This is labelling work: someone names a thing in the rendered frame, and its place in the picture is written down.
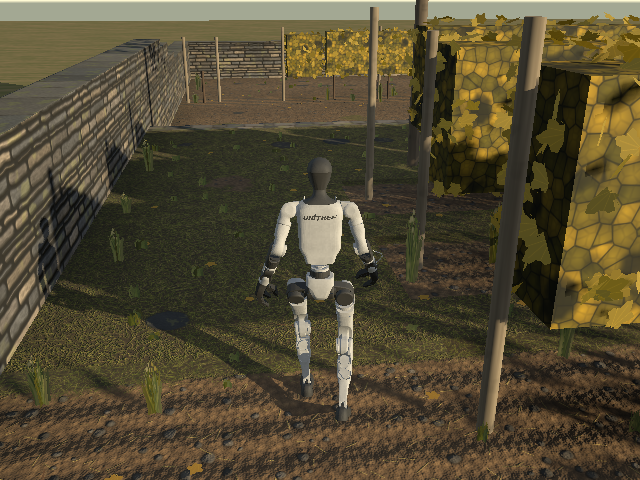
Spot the robot head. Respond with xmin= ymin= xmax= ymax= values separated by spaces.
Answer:
xmin=303 ymin=157 xmax=337 ymax=205

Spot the left robot hand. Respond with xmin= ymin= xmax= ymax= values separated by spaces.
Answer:
xmin=255 ymin=281 xmax=278 ymax=307

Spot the robot right forearm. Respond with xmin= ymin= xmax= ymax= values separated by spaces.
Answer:
xmin=359 ymin=239 xmax=377 ymax=273

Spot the right robot upper arm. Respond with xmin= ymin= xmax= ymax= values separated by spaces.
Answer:
xmin=340 ymin=201 xmax=369 ymax=255

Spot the right robot hand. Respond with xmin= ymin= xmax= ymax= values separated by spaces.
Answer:
xmin=355 ymin=269 xmax=379 ymax=287

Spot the left robot upper arm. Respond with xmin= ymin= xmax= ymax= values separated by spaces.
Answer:
xmin=270 ymin=201 xmax=299 ymax=257

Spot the robot left forearm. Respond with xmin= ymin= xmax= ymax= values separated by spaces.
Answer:
xmin=258 ymin=241 xmax=280 ymax=286

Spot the right robot thigh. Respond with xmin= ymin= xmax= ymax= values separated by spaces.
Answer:
xmin=334 ymin=280 xmax=355 ymax=355

